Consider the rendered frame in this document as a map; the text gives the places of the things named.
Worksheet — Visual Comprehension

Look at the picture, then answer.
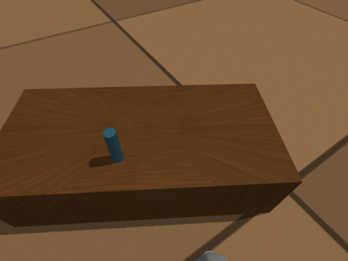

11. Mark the can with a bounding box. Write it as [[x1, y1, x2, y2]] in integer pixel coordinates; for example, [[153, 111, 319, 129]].
[[103, 128, 123, 163]]

